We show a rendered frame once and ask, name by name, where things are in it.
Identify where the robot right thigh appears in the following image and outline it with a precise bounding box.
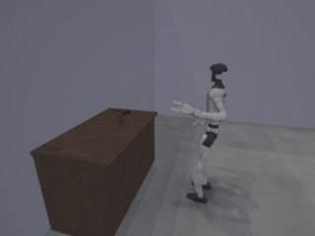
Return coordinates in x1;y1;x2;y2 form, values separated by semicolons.
199;130;208;162

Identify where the right robot hand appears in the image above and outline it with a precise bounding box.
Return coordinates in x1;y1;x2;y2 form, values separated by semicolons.
193;119;208;129

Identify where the left robot foot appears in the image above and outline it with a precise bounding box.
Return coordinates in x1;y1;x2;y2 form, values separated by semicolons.
186;193;208;204

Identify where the robot left forearm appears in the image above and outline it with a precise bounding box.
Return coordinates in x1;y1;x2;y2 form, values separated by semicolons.
191;109;225;122

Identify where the counter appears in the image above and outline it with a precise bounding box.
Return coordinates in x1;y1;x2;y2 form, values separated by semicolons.
30;107;158;236

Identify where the left robot upper arm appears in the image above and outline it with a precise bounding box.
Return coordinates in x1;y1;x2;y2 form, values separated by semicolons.
209;88;227;122

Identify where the left robot hand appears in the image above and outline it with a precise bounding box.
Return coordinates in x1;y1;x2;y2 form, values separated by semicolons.
170;101;193;115

